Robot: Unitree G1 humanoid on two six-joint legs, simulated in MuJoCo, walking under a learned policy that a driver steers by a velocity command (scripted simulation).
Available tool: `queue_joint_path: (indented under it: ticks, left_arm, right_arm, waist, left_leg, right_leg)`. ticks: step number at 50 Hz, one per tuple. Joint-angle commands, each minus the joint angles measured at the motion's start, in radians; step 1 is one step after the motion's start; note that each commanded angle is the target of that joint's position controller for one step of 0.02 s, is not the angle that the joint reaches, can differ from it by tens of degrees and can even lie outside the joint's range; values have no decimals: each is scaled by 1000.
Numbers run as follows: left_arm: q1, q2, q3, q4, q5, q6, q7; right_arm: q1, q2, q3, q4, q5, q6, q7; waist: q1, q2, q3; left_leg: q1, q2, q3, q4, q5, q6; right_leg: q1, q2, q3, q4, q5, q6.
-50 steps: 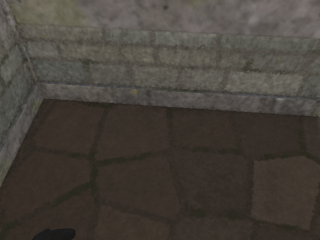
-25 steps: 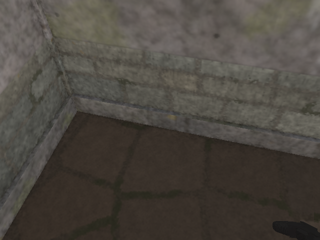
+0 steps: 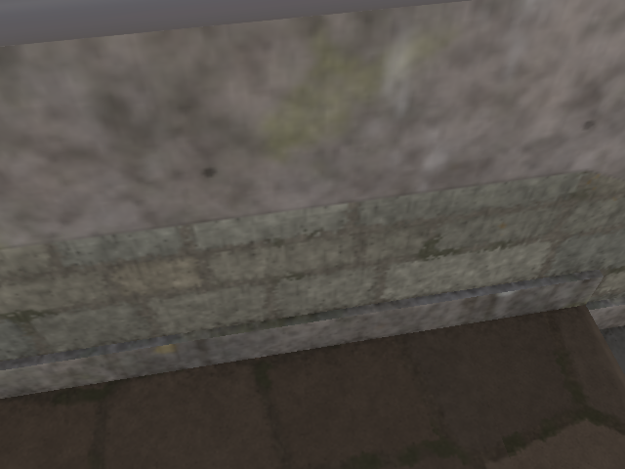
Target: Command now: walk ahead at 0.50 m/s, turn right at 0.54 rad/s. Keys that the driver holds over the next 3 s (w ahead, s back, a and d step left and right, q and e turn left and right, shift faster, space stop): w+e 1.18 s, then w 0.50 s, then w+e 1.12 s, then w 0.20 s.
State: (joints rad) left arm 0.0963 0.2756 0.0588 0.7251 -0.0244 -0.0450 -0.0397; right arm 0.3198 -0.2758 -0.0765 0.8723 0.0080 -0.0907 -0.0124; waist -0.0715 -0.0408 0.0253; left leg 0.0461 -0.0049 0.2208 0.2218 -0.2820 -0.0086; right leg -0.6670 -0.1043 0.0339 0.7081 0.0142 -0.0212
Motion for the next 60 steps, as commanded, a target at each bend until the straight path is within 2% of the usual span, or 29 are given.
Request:
queue_joint_path:
  ticks: [1,3,5,6,7,8,11,13,16,21,24,25,26,27,28,30,32,36,38,41,45,47,48,49,50,51,53,58,60]
  left_arm:
    - [-106,63,2,-104,8,-19,-4]
    - [-50,115,22,-106,36,1,-1]
    - [256,196,64,-26,55,-17,7]
    - [279,323,93,-25,72,-18,27]
    - [299,324,94,-67,79,-32,38]
    - [274,282,83,-72,65,-35,41]
    - [56,167,51,-105,9,-29,48]
    - [-24,164,51,-127,23,-11,50]
    - [-40,212,66,-132,25,30,61]
    - [-46,170,48,-180,35,69,47]
    - [-55,102,23,-203,24,81,53]
    - [-12,46,3,-194,26,83,50]
    - [23,55,1,-237,38,74,41]
    - [19,187,29,-223,45,58,32]
    - [39,252,50,-221,46,70,27]
    - [54,210,43,-202,59,95,28]
    - [-13,139,18,-243,49,98,21]
    - [-41,84,-2,-276,36,102,26]
    - [-46,77,1,-281,53,108,19]
    - [-37,55,-5,-295,31,113,9]
    - [79,95,17,-232,23,97,-6]
    - [191,136,46,-163,38,94,1]
    - [257,198,69,-127,40,89,-1]
    - [308,383,105,-155,57,91,-6]
    - [292,353,100,-150,56,65,-13]
    - [245,295,81,-158,39,48,-11]
    - [121,205,59,-182,4,52,-2]
    - [73,166,50,-211,19,67,13]
    - [97,175,53,-207,11,65,12]
  right_arm:
    - [-67,-203,-50,-74,7,-15,-3]
    - [-76,-235,-59,-79,-3,-2,-7]
    - [-113,-189,-33,-112,-17,26,-38]
    - [-27,-61,7,-175,-66,9,-32]
    - [-25,-44,42,-172,-45,-20,-18]
    - [-97,-119,26,-178,-12,-36,-2]
    - [-132,-146,28,-169,-34,-19,-22]
    - [-118,-130,27,-180,-52,-12,-37]
    - [-164,-117,38,-206,-35,7,-70]
    - [-125,-125,54,-145,-14,40,-88]
    - [-89,-156,41,-115,-35,20,-93]
    - [-2,-198,27,-84,-55,9,-92]
    - [-67,-316,-8,-102,-90,11,-104]
    - [-93,-288,-15,-106,-78,1,-110]
    - [-121,-231,-1,-117,-48,-8,-108]
    - [-134,-201,2,-102,-20,5,-114]
    - [-103,-213,-1,-89,-36,19,-121]
    - [3,-257,-19,-56,-22,47,-115]
    - [45,-279,-34,-41,-23,62,-127]
    - [-20,-324,-55,-62,-12,69,-123]
    - [-58,-329,-73,-87,1,89,-88]
    - [-22,-240,-47,-66,-11,93,-95]
    - [42,-188,-31,-52,-39,100,-89]
    - [-10,-130,-6,-149,-75,89,-89]
    - [-67,-153,-7,-161,-43,67,-85]
    - [-97,-211,-17,-162,-17,48,-78]
    - [-59,-253,-28,-115,-33,48,-79]
    - [-48,-164,25,-123,-8,27,-67]
    - [-25,-183,25,-116,2,21,-59]
  waist:
    - [36,130,34]
    - [87,130,-6]
    - [232,77,-164]
    - [126,-220,-264]
    - [167,-189,-504]
    - [179,-86,-468]
    - [67,24,-178]
    - [27,-8,-171]
    - [29,-51,-143]
    - [67,-141,-178]
    - [28,-142,-141]
    - [14,-5,-183]
    - [77,284,-129]
    - [65,262,-137]
    - [75,212,-148]
    - [89,130,-104]
    - [56,142,-73]
    - [12,193,-89]
    - [14,222,-70]
    - [60,269,-64]
    - [95,322,-50]
    - [122,225,-51]
    - [127,-18,-25]
    - [113,-297,-55]
    - [133,-304,-84]
    - [111,-279,-59]
    - [50,-182,-39]
    - [42,-110,-32]
    - [49,-107,-47]
  left_leg:
    - [-8,277,-58,-4,565,103]
    - [19,288,-37,126,823,82]
    - [-144,181,-16,587,882,16]
    - [-631,50,-24,950,31,-58]
    - [-786,-73,-215,1214,-391,-60]
    - [-817,0,-345,1202,-283,-25]
    - [-708,108,-305,978,-78,-35]
    - [-549,79,-266,903,-33,-60]
    - [-464,-7,-192,642,-14,-63]
    - [-377,13,-268,468,94,-43]
    - [-233,58,-274,235,194,16]
    - [-59,234,-405,167,222,79]
    - [-41,495,-757,68,320,246]
    - [-112,562,-826,31,296,293]
    - [-133,487,-710,63,293,258]
    - [-167,386,-503,81,238,162]
    - [-212,324,-369,65,273,141]
    - [-132,367,-314,39,317,168]
    - [-101,404,-302,32,315,151]
    - [-217,384,-199,-9,228,100]
    - [-231,350,-134,27,123,53]
    - [-258,283,-86,225,55,18]
    - [-466,188,-22,524,-167,-35]
    - [-784,23,-55,790,-378,-82]
    - [-837,60,-208,953,-353,-49]
    - [-848,79,-252,979,-276,-14]
    - [-790,123,-277,936,-134,-1]
    - [-494,52,-253,569,-33,-1]
    - [-376,41,-266,435,16,4]
  right_leg:
    - [53,27,-50,-72,-80,-39]
    - [147,81,-95,-98,-178,-78]
    - [583,145,-57,-262,65,-129]
    - [1020,-82,294,-119,519,-248]
    - [1147,-264,663,-250,494,-443]
    - [1083,-204,580,-311,304,-382]
    - [620,-115,339,-396,246,-266]
    - [409,-49,223,-393,412,-240]
    - [299,49,113,-332,555,-207]
    - [314,7,303,-329,-38,-174]
    - [281,57,357,-218,-162,-127]
    - [162,134,277,24,-422,-70]
    - [-70,235,157,255,-641,0]
    - [-98,146,177,463,-563,38]
    - [-57,128,194,561,-498,58]
    - [-71,93,148,608,-398,70]
    - [-22,99,95,504,-329,87]
    - [-24,78,62,411,-314,135]
    - [-46,43,84,358,-313,134]
    - [155,29,40,193,-264,120]
    - [368,73,-48,-112,-265,42]
    - [490,135,-85,-283,-251,-23]
    - [619,99,23,-306,30,-67]
    - [669,-64,401,-381,-35,-252]
    - [628,-102,509,-479,-286,-330]
    - [603,-99,500,-495,-372,-303]
    - [542,-58,400,-467,-380,-233]
    - [363,14,319,-435,-244,-243]
    - [365,5,374,-429,-307,-236]
